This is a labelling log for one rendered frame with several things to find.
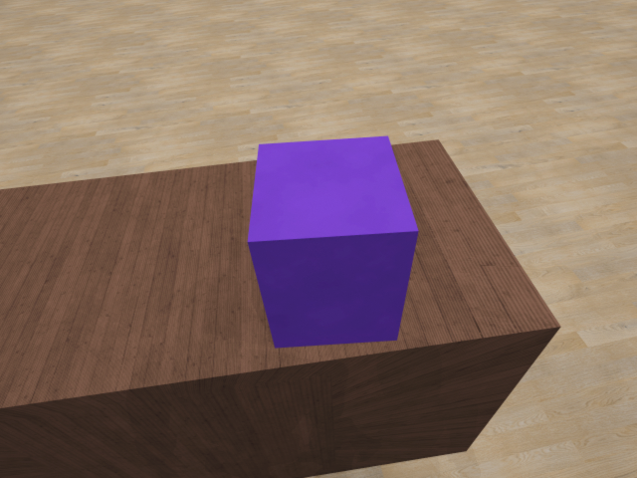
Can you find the pedestal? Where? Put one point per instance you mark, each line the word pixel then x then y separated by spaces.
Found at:
pixel 134 341

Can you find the carton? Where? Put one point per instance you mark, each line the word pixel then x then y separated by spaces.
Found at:
pixel 332 238

